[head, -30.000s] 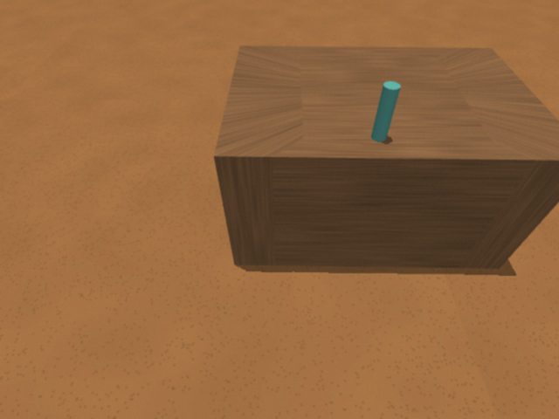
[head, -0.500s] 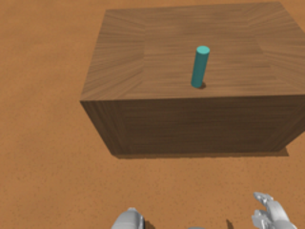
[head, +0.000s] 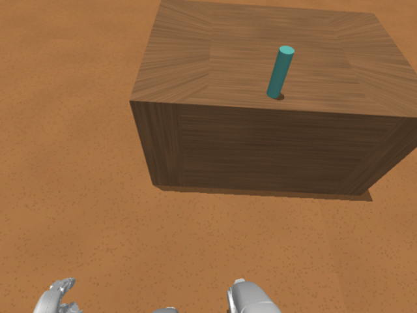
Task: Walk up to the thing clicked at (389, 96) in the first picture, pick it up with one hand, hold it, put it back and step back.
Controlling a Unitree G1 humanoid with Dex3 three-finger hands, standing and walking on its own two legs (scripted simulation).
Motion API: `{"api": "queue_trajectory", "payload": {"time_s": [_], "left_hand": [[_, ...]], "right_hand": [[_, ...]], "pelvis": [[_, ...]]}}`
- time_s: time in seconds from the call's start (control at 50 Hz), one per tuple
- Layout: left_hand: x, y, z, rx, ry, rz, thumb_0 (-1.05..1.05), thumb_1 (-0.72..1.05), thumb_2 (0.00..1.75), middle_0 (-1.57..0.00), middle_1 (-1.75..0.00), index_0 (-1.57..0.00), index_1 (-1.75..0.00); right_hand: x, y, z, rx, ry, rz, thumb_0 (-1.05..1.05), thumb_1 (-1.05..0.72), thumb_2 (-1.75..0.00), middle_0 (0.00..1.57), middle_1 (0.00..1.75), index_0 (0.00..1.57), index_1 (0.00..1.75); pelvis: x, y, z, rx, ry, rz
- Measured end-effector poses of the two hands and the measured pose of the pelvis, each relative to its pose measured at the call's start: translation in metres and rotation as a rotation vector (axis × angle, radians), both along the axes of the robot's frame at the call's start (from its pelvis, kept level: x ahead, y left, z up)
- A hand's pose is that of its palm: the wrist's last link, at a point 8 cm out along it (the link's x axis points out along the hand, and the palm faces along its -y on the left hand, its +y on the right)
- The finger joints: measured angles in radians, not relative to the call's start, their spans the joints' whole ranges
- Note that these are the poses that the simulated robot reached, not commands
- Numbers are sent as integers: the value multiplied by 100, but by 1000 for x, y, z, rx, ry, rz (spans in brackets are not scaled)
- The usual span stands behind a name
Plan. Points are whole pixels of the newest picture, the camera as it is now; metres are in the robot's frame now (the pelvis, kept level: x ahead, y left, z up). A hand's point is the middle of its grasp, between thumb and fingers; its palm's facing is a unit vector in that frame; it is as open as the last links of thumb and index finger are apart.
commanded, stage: step back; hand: right
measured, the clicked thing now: (279, 73) +0.83 -0.26 -0.07
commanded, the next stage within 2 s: stand in 1.76 s
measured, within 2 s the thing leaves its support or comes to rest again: neither
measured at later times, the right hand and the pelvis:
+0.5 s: hand out of the picture -0.07 -0.26 -0.15, palm faces +0.06 +0.94 -0.34, open 7.4 cm; pelvis -0.16 +0.01 +0.01, yaw -6 degrees
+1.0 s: hand out of the picture -0.18 -0.27 -0.13, palm faces +0.05 +0.92 -0.39, open 7.4 cm; pelvis -0.25 +0.00 +0.01, yaw -5 degrees
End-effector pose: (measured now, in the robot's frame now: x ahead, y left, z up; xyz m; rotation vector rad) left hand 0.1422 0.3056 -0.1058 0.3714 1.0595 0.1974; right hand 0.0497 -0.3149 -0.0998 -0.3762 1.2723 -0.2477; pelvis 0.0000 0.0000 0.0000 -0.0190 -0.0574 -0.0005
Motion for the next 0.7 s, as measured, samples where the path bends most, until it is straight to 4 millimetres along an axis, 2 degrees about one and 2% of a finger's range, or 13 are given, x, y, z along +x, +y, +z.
{"api": "queue_trajectory", "payload": {"time_s": [0.12, 0.24, 0.32, 0.4, 0.46, 0.54, 0.62, 0.66, 0.7], "left_hand": [[-63, 7, 0, -18, 76, 13, 1, 90, 89, -20, -30, -21, -30], [-131, 9, -5, 20, 175, -19, 1, 90, 89, -20, -30, -21, -30], [-173, 2, -1, 43, 197, -19, 1, 90, 89, -20, -30, -21, -30], [-209, 3, 15, 56, 192, -8, 1, 90, 89, -20, -30, -21, -30], [-220, 9, 24, 77, 180, -4, 1, 90, 89, -20, -30, -21, -30], [-219, 20, 28, 97, 103, -25, 1, 90, 89, -20, -30, -21, -30], [-219, 35, 15, 76, 11, -24, 1, 90, 89, -20, -30, -21, -30], [-227, 37, 8, 54, -3, -13, 1, 90, 89, -20, -30, -21, -30], [-240, 34, 4, 26, 21, -7, 1, 90, 89, -20, -30, -20, -30]], "right_hand": [[-5, 8, 19, -15, -79, 20, 1, -90, -90, 20, 30, 21, 30], [-14, 6, 8, 7, -184, 33, 1, -90, -90, 20, 30, 21, 30], [-39, 0, -11, 44, -210, 7, 1, -90, -90, 20, 30, 21, 30], [-77, 6, -12, 79, -177, -33, 1, -90, -90, 20, 30, 21, 30], [-110, 7, -11, 80, -150, -48, 1, -90, -90, 20, 30, 21, 30], [-155, 10, -15, 50, -85, -35, 1, -90, -90, 20, 30, 21, 30], [-194, 20, -21, 17, -28, -5, 1, -90, -90, 20, 30, 21, 30], [-213, 29, -17, 17, -13, -5, 1, -91, -90, 20, 30, 21, 30], [-228, 34, -10, 23, -21, -12, 1, -90, -90, 20, 30, 21, 30]], "pelvis": [[-34, 4, 12, -9, 33, -42], [-80, 4, 2, 8, 30, -105], [-113, 0, -5, -29, 2, -110], [-134, -1, 3, 36, 8, -133], [-149, 3, 9, 54, 23, -114], [-175, 11, 6, 44, 36, -75], [-203, 22, -6, 44, 19, -22], [-215, 24, -6, 85, -6, -47], [-222, 25, -2, 54, -4, -41]]}}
